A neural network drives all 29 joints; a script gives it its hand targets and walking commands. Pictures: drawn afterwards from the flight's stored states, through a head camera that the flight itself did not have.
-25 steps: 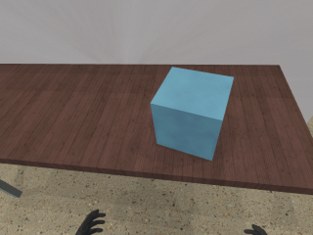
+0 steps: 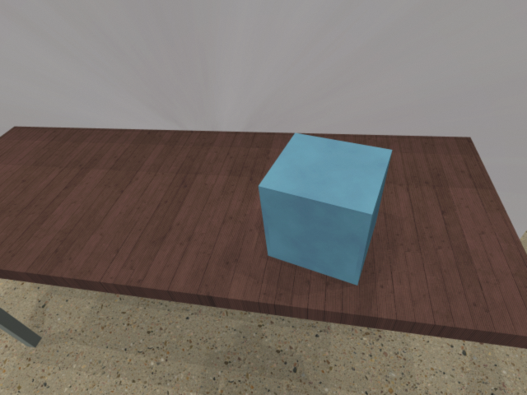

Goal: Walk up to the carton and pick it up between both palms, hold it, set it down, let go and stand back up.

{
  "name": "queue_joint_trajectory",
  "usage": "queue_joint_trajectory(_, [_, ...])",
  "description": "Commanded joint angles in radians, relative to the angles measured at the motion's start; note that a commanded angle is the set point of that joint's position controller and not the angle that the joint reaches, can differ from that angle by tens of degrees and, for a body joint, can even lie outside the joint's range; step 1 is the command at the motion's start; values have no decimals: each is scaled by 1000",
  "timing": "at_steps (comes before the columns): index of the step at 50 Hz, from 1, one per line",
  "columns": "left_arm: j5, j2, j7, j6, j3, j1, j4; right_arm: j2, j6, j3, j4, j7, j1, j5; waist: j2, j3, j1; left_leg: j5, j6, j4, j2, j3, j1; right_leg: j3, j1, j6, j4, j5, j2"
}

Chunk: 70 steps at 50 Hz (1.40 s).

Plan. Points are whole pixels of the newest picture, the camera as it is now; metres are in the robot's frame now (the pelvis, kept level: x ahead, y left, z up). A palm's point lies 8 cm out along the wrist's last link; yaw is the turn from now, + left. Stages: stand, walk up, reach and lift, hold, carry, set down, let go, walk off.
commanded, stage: stand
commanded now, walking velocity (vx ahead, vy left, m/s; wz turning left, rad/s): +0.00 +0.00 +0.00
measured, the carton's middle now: (325, 206) +0.47 -0.07 +0.02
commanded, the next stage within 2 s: none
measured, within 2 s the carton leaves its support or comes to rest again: neither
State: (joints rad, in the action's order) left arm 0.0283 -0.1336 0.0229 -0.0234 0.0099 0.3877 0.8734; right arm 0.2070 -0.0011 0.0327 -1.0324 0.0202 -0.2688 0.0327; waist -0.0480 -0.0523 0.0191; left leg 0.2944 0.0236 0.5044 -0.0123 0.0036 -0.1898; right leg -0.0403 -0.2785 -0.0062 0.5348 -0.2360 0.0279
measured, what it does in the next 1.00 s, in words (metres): stands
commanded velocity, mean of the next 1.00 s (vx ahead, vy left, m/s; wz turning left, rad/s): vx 0.00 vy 0.00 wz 0.00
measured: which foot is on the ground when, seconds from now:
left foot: down 0.00-1.00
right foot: down 0.00-1.00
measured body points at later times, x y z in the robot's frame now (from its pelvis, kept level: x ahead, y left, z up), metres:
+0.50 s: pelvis -0.03 +0.00 +0.00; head -0.04 -0.02 +0.45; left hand -0.06 +0.21 -0.15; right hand -0.07 -0.21 -0.17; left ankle -0.01 +0.14 -0.73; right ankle +0.03 -0.11 -0.74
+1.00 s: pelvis -0.05 -0.01 +0.00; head -0.05 -0.03 +0.45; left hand -0.06 +0.20 -0.15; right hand -0.08 -0.20 -0.17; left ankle -0.01 +0.14 -0.73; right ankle +0.03 -0.11 -0.73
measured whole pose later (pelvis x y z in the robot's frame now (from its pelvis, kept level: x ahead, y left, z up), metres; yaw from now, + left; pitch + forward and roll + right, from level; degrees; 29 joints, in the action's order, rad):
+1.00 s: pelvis -0.05 -0.01 +0.00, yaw -1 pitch +0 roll +1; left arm 0.02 -0.09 0.02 0.01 0.03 0.34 1.09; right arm 0.10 0.00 0.01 -1.12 -0.02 -0.36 0.02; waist -0.03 -0.02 0.02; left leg 0.21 0.04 0.49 -0.02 0.01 -0.29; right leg -0.03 -0.37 -0.02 0.49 -0.13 0.01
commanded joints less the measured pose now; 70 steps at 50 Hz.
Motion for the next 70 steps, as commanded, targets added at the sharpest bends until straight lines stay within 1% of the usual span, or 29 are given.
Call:
queue_joint_trajectory(1, [-4,-150,3,-14,35,35,-24,36,-11,5,3,-8,-68,3,36,157,-14,-22,-46,-154,-67,61,-114,98,-30,-26,-165,40,84])
queue_joint_trajectory(5, [2,-137,8,-9,30,30,14,52,-13,11,10,-9,-27,-2,-8,152,-18,-9,-37,-161,-64,46,-106,104,-39,-17,-190,-18,77])
queue_joint_trajectory(8, [-13,-90,3,-7,15,61,72,30,-10,6,-43,-19,-111,-15,89,155,-20,0,-44,-152,-69,84,-124,99,-19,-21,-189,-39,77])
queue_joint_trajectory(9, [-6,-100,3,-6,27,78,64,44,-8,3,-34,-27,-70,-1,67,175,25,44,-43,-167,-70,77,-173,102,-7,-20,-191,-44,62])
queue_joint_trajectory(10, [-2,-134,7,0,31,32,68,54,-7,7,-38,-23,-90,-7,88,199,-24,22,-43,-168,-51,52,-166,117,-45,-27,-202,-86,73])
queue_joint_trajectory(12, [-8,-97,6,-2,20,72,83,48,-2,6,-57,-19,-117,-10,127,203,-30,28,-31,-176,-61,61,-111,121,-110,-20,-244,-198,86])
queue_joint_trajectory(13, [-13,-125,2,-4,35,78,90,50,0,8,-55,-21,-82,-6,81,213,11,59,-39,-157,-62,76,-148,131,-92,-15,-252,-165,75])
queue_joint_trajectory(14, [-5,-107,11,-1,28,67,86,30,2,4,-55,-17,-101,-9,58,212,-4,84,-28,-179,-41,40,-149,116,-104,-13,-235,-178,66])
queue_joint_trajectory(22, [-13,-62,8,2,17,82,143,-6,-11,-1,-86,-34,-140,-10,135,100,3,31,-22,-138,-52,44,-136,136,-44,-23,-223,-173,82])
queue_joint_trajectory(23, [-2,-104,5,9,33,65,158,-29,-12,-9,-84,-33,-164,-7,54,134,-12,32,-17,-151,-50,32,-121,140,-66,-25,-214,-163,77])
queue_joint_trajectory(26, [-12,-66,8,8,30,90,172,-26,-6,-10,-88,-40,-182,0,26,171,10,144,-35,-206,-77,94,-205,116,-43,-23,-179,-152,70])
queue_joint_trajectory(27, [-5,-84,14,9,26,83,172,-34,0,-5,-84,-37,-168,-6,13,177,0,127,-22,-176,-49,44,-184,138,-79,-24,-218,-185,67])
queue_joint_trajectory(34, [-10,-64,9,13,17,52,181,-63,5,-12,-93,-37,-184,-1,57,171,10,115,-17,-196,-51,68,-215,115,-67,-5,-200,-187,58])
queue_joint_trajectory(38, [-6,-91,14,11,27,32,203,-49,-2,-6,-67,-38,-178,-6,109,167,-31,48,-33,-142,-56,66,-151,144,-117,-19,-244,-231,80])
queue_joint_trajectory(39, [-12,-78,10,7,22,44,192,-69,0,-11,-95,-37,-235,-12,63,151,-20,76,-34,-152,-42,53,-165,148,-79,-23,-229,-188,78])
queue_joint_trajectory(42, [-11,-60,16,24,18,48,196,-65,6,-15,-94,-44,-209,-7,132,180,-2,115,-29,-123,-47,45,-194,191,-121,-31,-297,-306,108])
queue_joint_trajectory(46, [-2,-99,10,23,42,16,185,-36,4,-8,-78,-44,-198,-4,61,164,-7,107,-17,-127,-25,13,-203,193,-104,-39,-283,-308,105])
queue_joint_trajectory(48, [-13,-80,4,23,44,6,184,-36,-3,-9,-94,-48,-236,-9,95,92,-18,178,-38,-147,-58,62,-187,151,-51,-27,-224,-277,71])
queue_joint_trajectory(49, [-10,-46,2,20,23,-7,179,-7,-9,-1,-67,-44,-210,-9,54,121,-29,94,-34,-172,-73,71,-200,155,-59,-34,-217,-198,84])
queue_joint_trajectory(50, [-16,-51,-4,19,40,36,189,-40,-16,-14,-64,-46,-191,-16,60,83,11,135,-38,-196,-89,115,-216,123,-24,-22,-184,-150,53])
queue_joint_trajectory(51, [-16,-35,-5,13,33,21,188,5,-18,2,-59,-49,-168,0,-48,139,17,188,-37,-234,-106,127,-257,109,-19,-24,-154,-128,45])
queue_joint_trajectory(53, [-8,-51,-3,14,32,49,207,8,-16,6,-47,-48,-155,-1,-47,135,7,206,-42,-245,-100,147,-259,99,-15,-19,-137,-120,42])
queue_joint_trajectory(54, [1,-39,3,17,32,26,203,7,-6,14,-55,-53,-174,1,35,132,-3,200,-36,-226,-91,116,-233,85,-43,-11,-147,-139,34])
queue_joint_trajectory(55, [-11,-53,3,18,32,32,199,28,-4,17,-62,-51,-194,-5,-5,165,-9,251,-31,-218,-78,111,-273,101,-57,-3,-183,-157,36])
queue_joint_trajectory(58, [-15,-82,2,14,43,54,202,-53,10,-10,-73,-54,-220,-6,57,174,17,193,-32,-181,-58,72,-264,153,-73,-22,-215,-240,70])
queue_joint_trajectory(60, [-11,-48,6,21,36,19,192,-68,4,-6,-58,-51,-214,-12,130,175,-14,118,-28,-130,-37,55,-208,187,-130,-33,-275,-310,83])
queue_joint_trajectory(63, [-10,-66,4,18,35,17,192,-18,-1,8,-57,-51,-234,-5,150,120,-26,57,-16,-104,-18,12,-153,207,-129,-39,-305,-334,107])
queue_joint_trajectory(68, [-12,-63,9,25,47,48,202,-57,-9,-2,-55,-40,-219,-2,76,123,0,138,-35,-147,-48,56,-221,156,-83,-28,-245,-282,79])
queue_joint_trajectory(70, [-10,-77,8,25,50,42,210,-99,-10,-13,-45,-49,-201,-15,118,132,0,49,-18,-111,-28,31,-208,192,-73,-37,-282,-277,102])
